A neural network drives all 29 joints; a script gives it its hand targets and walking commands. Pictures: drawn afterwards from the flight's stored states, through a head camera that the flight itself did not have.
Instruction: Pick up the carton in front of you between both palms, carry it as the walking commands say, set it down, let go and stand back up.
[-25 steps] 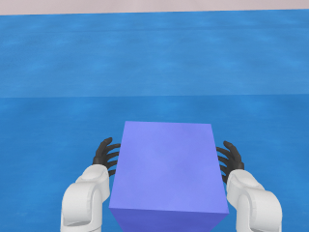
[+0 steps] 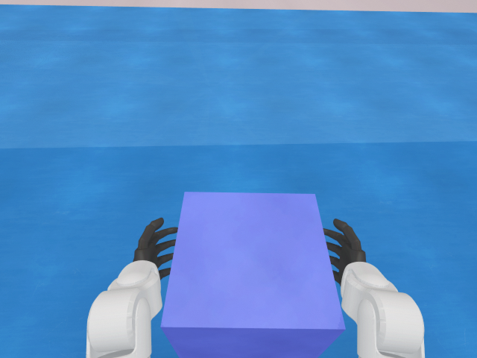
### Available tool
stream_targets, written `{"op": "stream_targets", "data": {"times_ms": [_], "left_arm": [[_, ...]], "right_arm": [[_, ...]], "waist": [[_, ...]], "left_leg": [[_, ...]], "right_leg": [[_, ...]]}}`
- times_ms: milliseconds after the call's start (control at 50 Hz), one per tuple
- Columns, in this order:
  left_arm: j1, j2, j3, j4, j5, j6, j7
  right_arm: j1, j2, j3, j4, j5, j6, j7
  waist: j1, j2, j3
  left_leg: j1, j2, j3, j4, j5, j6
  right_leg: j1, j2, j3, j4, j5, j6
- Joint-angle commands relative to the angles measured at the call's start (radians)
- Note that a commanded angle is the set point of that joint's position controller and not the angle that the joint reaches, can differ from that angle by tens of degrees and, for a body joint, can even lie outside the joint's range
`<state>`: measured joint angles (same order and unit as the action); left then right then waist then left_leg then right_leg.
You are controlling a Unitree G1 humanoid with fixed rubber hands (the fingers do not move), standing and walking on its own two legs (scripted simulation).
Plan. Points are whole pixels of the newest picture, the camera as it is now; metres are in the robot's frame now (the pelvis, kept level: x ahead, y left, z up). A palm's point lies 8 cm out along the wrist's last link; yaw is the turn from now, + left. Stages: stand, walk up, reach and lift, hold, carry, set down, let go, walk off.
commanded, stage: carry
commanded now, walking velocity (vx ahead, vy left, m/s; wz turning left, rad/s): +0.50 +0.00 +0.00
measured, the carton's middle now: (247, 285) +0.24 +0.00 +0.01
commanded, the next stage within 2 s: none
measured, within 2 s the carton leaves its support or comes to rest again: neither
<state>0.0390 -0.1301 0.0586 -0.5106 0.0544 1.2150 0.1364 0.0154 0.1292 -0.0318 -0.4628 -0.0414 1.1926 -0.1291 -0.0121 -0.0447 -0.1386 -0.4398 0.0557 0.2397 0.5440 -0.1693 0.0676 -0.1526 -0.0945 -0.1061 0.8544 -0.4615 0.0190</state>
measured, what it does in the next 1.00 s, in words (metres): walks ahead: right foot, then left foot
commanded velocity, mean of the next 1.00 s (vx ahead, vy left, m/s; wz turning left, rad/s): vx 0.05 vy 0.00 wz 0.00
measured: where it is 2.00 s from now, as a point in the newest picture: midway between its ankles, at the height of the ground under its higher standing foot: (242, 357)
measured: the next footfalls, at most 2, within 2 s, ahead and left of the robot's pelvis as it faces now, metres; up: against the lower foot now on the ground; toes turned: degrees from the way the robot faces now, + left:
right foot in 0.36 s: +0.39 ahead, -0.11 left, +0.00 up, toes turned +14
left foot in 0.56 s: +0.31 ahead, +0.09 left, +0.00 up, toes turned +6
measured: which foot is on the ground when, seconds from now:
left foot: down 0.00-0.38, up 0.40-0.54, down 0.56-1.00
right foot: up 0.00-0.34, down 0.36-1.00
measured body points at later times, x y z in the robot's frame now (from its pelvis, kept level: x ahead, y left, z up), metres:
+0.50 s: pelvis +0.28 -0.04 +0.01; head +0.29 -0.06 +0.46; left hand +0.51 +0.13 +0.10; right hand +0.54 -0.18 +0.09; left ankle +0.18 +0.08 -0.71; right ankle +0.36 -0.12 -0.73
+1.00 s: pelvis +0.36 -0.03 +0.01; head +0.35 -0.03 +0.46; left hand +0.61 +0.14 +0.06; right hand +0.63 -0.17 +0.06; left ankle +0.27 +0.08 -0.73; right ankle +0.36 -0.12 -0.73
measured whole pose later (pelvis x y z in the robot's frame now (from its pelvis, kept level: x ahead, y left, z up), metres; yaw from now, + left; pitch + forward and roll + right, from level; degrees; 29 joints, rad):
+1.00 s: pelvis +0.36 -0.03 +0.01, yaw +3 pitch +4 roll +0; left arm -0.02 -0.13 0.05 -0.30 0.12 1.09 0.08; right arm -0.02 0.13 -0.06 -0.30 -0.13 1.09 -0.08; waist -0.01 0.01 -0.12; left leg -0.16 0.06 0.13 0.50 -0.40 -0.02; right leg -0.31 -0.05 -0.21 0.55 -0.30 -0.03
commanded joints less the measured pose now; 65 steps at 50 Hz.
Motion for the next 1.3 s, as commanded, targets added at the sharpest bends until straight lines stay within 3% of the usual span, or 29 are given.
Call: {"op": "stream_targets", "data": {"times_ms": [0, 40, 60, 100, 160, 200, 240, 280, 300, 320, 340, 360, 380, 440, 460, 480, 520, 540, 580, 600, 660, 720, 800, 1100, 1280], "left_arm": [[-0.353, -0.844, -0.681, -0.078, -0.268, -0.058, -0.136], [-0.34, -0.876, -0.685, -0.073, -0.25, -0.082, -0.142], [-0.337, -0.88, -0.684, -0.077, -0.242, -0.09, -0.14], [-0.316, -0.861, -0.678, -0.082, -0.227, -0.097, -0.131], [-0.286, -0.8, -0.668, -0.103, -0.218, -0.09, -0.114], [-0.286, -0.759, -0.67, -0.128, -0.226, -0.077, -0.106], [-0.296, -0.724, -0.669, -0.154, -0.245, -0.06, -0.103], [-0.295, -0.684, -0.652, -0.156, -0.25, -0.041, -0.099], [-0.304, -0.664, -0.641, -0.154, -0.251, -0.031, -0.097], [-0.293, -0.642, -0.628, -0.15, -0.255, -0.024, -0.095], [-0.288, -0.646, -0.63, -0.153, -0.264, -0.022, -0.093], [-0.303, -0.668, -0.632, -0.172, -0.273, -0.021, -0.094], [-0.305, -0.696, -0.631, -0.175, -0.285, -0.022, -0.099], [-0.325, -0.799, -0.648, -0.163, -0.303, -0.036, -0.127], [-0.327, -0.813, -0.647, -0.152, -0.299, -0.037, -0.134], [-0.334, -0.817, -0.653, -0.154, -0.298, -0.039, -0.141], [-0.367, -0.806, -0.664, -0.162, -0.299, -0.042, -0.15], [-0.39, -0.794, -0.664, -0.162, -0.299, -0.041, -0.15], [-0.42, -0.757, -0.654, -0.146, -0.292, -0.027, -0.146], [-0.397, -0.74, -0.647, -0.128, -0.285, -0.018, -0.142], [-0.327, -0.698, -0.614, -0.051, -0.249, -0.001, -0.131], [-0.336, -0.69, -0.604, -0.005, -0.222, -0.007, -0.132], [-0.392, -0.732, -0.61, 0.038, -0.212, -0.055, -0.162], [-0.471, -0.698, -0.519, 0.292, -0.105, -0.337, -0.239], [-0.586, -0.685, -0.379, 0.567, -0.02, -0.535, -0.271]], "right_arm": [[-0.342, 0.863, 0.643, -0.143, 0.274, -0.044, 0.135], [-0.353, 0.871, 0.662, -0.157, 0.284, -0.064, 0.153], [-0.351, 0.864, 0.665, -0.16, 0.285, -0.069, 0.158], [-0.328, 0.837, 0.666, -0.156, 0.288, -0.073, 0.16], [-0.289, 0.772, 0.651, -0.165, 0.28, -0.067, 0.15], [-0.254, 0.733, 0.635, -0.174, 0.268, -0.057, 0.137], [-0.255, 0.702, 0.621, -0.195, 0.259, -0.042, 0.121], [-0.266, 0.662, 0.606, -0.205, 0.246, -0.022, 0.105], [-0.262, 0.64, 0.596, -0.202, 0.238, -0.011, 0.096], [-0.274, 0.629, 0.594, -0.212, 0.237, 0.0, 0.089], [-0.277, 0.642, 0.609, -0.217, 0.251, 0.011, 0.085], [-0.291, 0.66, 0.62, -0.222, 0.266, 0.013, 0.087], [-0.304, 0.69, 0.638, -0.231, 0.283, 0.012, 0.09], [-0.344, 0.79, 0.652, -0.236, 0.277, -0.003, 0.103], [-0.34, 0.805, 0.648, -0.218, 0.266, -0.005, 0.106], [-0.327, 0.811, 0.648, -0.209, 0.254, -0.009, 0.11], [-0.327, 0.807, 0.638, -0.199, 0.244, -0.012, 0.117], [-0.341, 0.799, 0.632, -0.196, 0.243, -0.011, 0.118], [-0.366, 0.765, 0.624, -0.181, 0.234, -0.002, 0.114], [-0.354, 0.749, 0.618, -0.163, 0.231, 0.006, 0.112], [-0.298, 0.701, 0.593, -0.102, 0.225, 0.022, 0.113], [-0.307, 0.685, 0.585, -0.056, 0.223, 0.016, 0.127], [-0.373, 0.724, 0.599, -0.02, 0.223, -0.031, 0.165], [-0.432, 0.689, 0.486, 0.257, 0.084, -0.317, 0.226], [-0.561, 0.682, 0.349, 0.523, 0.005, -0.513, 0.263]], "waist": [[-0.014, 0.104, -0.221], [-0.009, 0.143, -0.179], [-0.009, 0.173, -0.158], [-0.008, 0.176, -0.111], [-0.004, 0.2, -0.046], [-0.009, 0.23, -0.037], [-0.001, 0.223, -0.043], [0.02, 0.153, -0.081], [0.021, 0.086, -0.141], [0.027, -0.084, -0.209], [0.032, -0.212, -0.278], [0.023, -0.154, -0.289], [0.018, -0.119, -0.286], [0.026, -0.124, -0.289], [0.021, -0.131, -0.292], [0.013, -0.107, -0.285], [0.01, -0.028, -0.25], [0.009, 0.005, -0.22], [0.019, 0.049, -0.143], [0.015, 0.062, -0.131], [0.008, 0.065, -0.146], [0.008, 0.077, -0.151], [0.009, 0.075, -0.164], [0.008, 0.056, -0.186], [0.009, 0.051, -0.129]], "left_leg": [[0.545, 0.297, -0.413, -0.296, 0.237, 0.068], [0.452, 0.267, -0.32, -0.366, 0.097, 0.035], [0.431, 0.26, -0.291, -0.394, 0.044, 0.044], [0.414, 0.246, -0.252, -0.431, -0.013, 0.055], [0.42, 0.197, -0.118, -0.366, 0.34, 0.03], [0.441, 0.188, -0.074, -0.315, 0.521, 0.005], [0.416, 0.168, -0.029, -0.228, 0.549, -0.023], [0.325, 0.11, 0.015, -0.044, 0.515, -0.085], [0.231, 0.083, -0.002, 0.067, 0.351, -0.118], [0.077, 0.019, -0.023, 0.232, 0.005, -0.144], [0.046, -0.019, -0.11, 0.345, -0.365, -0.143], [0.065, 0.011, -0.195, 0.332, -0.396, -0.119], [0.037, 0.021, -0.192, 0.251, -0.412, -0.102], [0.162, -0.004, -0.146, -0.014, -0.356, -0.098], [0.201, -0.008, -0.135, -0.06, -0.303, -0.091], [0.243, 0.003, -0.126, -0.147, -0.169, -0.088], [0.332, 0.063, -0.154, -0.189, 0.049, -0.096], [0.33, 0.087, -0.17, -0.199, 0.076, -0.093], [0.26, 0.119, -0.181, -0.157, 0.134, -0.083], [0.263, 0.124, -0.171, -0.128, 0.146, -0.086], [0.271, 0.122, -0.179, -0.098, 0.348, -0.086], [0.273, 0.118, -0.175, -0.072, 0.455, -0.089], [0.277, 0.114, -0.168, -0.064, 0.488, -0.089], [0.294, 0.109, -0.167, -0.074, 0.307, -0.066], [0.254, 0.107, -0.177, -0.126, 0.134, -0.055]], "right_leg": [[-0.49, -0.042, 0.103, 0.278, 0.116, -0.03], [-0.443, -0.026, 0.051, 0.135, 0.167, -0.026], [-0.439, -0.02, 0.029, 0.077, 0.199, -0.021], [-0.438, -0.019, 0.008, -0.038, 0.268, -0.011], [-0.39, 0.016, -0.061, -0.233, 0.345, 0.0], [-0.347, 0.042, -0.097, -0.297, 0.402, 0.0], [-0.239, 0.06, -0.134, -0.362, 0.489, -0.001], [-0.014, 0.071, -0.15, -0.476, 0.646, -0.014], [0.15, -0.025, -0.069, -0.445, 0.867, -0.036], [0.315, -0.192, 0.136, -0.41, 1.219, -0.102], [0.344, -0.31, 0.287, -0.456, 1.398, -0.195], [0.293, -0.317, 0.279, -0.478, 1.289, -0.217], [0.317, -0.287, 0.228, -0.482, 1.184, -0.188], [0.2, -0.183, 0.108, -0.54, 0.819, -0.131], [0.174, -0.169, 0.106, -0.543, 0.707, -0.117], [0.151, -0.162, 0.083, -0.53, 0.613, -0.101], [0.062, -0.132, 0.027, -0.498, 0.532, -0.066], [0.033, -0.111, 0.002, -0.468, 0.511, -0.053], [0.016, -0.095, 0.0, -0.459, 0.504, -0.04], [0.004, -0.094, 0.0, -0.452, 0.578, -0.043], [0.029, -0.094, 0.005, -0.366, 0.77, -0.047], [0.023, -0.081, -0.005, -0.329, 0.818, -0.044], [0.031, -0.072, -0.006, -0.31, 0.823, -0.041], [0.027, -0.074, 0.017, -0.323, 0.688, -0.053], [-0.002, -0.075, 0.025, -0.382, 0.526, -0.054]]}}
